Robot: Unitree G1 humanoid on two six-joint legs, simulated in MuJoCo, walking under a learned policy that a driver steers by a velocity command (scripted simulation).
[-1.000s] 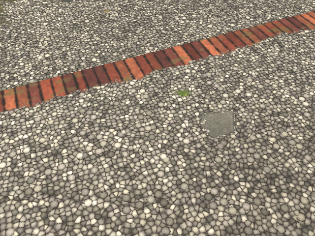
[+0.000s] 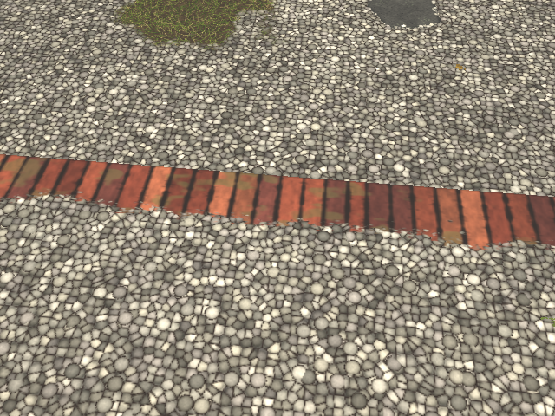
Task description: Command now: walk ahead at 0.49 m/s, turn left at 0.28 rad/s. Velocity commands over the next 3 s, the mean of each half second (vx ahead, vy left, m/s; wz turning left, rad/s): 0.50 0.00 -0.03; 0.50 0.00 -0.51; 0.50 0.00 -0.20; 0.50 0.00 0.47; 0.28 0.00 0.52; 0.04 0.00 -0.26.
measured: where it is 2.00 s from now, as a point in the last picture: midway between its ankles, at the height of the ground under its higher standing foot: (359, 231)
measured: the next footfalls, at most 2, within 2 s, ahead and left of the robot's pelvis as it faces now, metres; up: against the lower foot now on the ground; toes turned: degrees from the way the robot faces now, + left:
left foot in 0.34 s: +0.34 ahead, +0.17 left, +0.00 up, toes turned +1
right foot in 0.90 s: +0.59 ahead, -0.12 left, +0.00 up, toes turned -21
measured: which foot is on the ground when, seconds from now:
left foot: up 0.00-0.32, down 0.34-0.90, up 0.92-1.00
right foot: down 0.00-0.36, up 0.38-0.88, down 0.90-1.00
